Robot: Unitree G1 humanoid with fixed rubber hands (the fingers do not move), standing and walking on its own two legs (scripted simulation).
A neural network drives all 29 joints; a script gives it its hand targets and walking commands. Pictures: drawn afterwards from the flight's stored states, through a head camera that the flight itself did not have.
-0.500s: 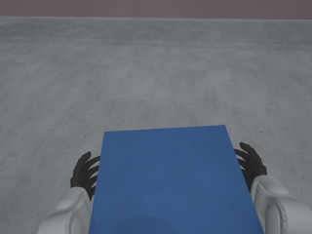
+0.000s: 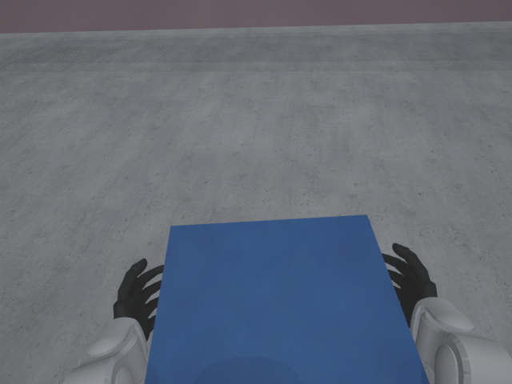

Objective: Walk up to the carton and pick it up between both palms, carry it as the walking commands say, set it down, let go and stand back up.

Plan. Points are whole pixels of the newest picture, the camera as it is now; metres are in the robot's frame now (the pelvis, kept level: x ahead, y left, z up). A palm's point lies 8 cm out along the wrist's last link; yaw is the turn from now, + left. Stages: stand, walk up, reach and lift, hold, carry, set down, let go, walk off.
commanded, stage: carry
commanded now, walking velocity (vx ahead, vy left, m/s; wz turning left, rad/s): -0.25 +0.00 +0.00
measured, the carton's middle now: (274, 330) +0.23 +0.00 +0.01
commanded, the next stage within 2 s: none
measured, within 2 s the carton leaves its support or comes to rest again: neither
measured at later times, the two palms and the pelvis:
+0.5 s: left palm out of the picture +0.06 +0.18 +0.09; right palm out of the picture +0.06 -0.19 +0.07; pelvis -0.16 -0.01 -0.01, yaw +0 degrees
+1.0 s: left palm out of the picture -0.12 +0.22 +0.08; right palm out of the picture -0.10 -0.15 +0.09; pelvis -0.33 +0.01 +0.00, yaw +3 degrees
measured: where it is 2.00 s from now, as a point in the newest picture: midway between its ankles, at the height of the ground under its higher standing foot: outside the picture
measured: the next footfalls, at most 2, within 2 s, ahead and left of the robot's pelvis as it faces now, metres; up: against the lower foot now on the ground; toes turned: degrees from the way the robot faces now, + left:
left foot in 0.12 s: -0.05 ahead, +0.12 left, +0.00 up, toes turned +5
right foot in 0.46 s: -0.14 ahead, -0.11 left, +0.00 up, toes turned -3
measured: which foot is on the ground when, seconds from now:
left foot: up 0.00-0.10, down 0.12-0.46, up 0.48-0.78, down 0.80-1.00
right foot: down 0.00-0.14, up 0.16-0.44, down 0.46-0.82, up 0.84-1.00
